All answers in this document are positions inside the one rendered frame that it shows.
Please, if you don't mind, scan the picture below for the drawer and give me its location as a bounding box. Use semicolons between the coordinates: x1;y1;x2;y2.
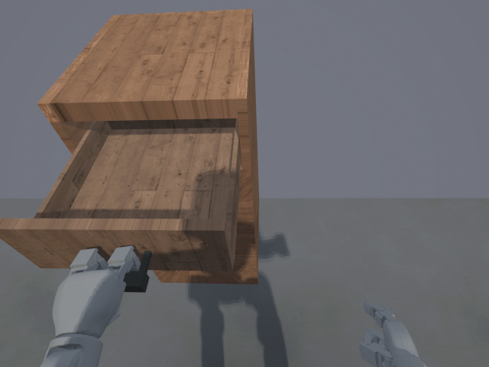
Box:
0;119;241;271

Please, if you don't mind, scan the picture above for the handle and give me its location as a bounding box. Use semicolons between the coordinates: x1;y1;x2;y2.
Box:
123;251;152;292

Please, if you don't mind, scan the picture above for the left robot forearm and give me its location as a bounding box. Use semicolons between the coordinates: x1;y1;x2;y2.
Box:
40;334;103;367

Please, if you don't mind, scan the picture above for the robot left hand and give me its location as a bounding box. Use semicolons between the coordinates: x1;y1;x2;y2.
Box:
53;246;141;339

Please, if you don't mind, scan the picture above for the cabinet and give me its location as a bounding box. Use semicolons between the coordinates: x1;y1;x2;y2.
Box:
37;9;259;284

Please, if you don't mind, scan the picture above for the robot right hand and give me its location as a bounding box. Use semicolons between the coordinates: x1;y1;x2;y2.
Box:
359;301;419;367

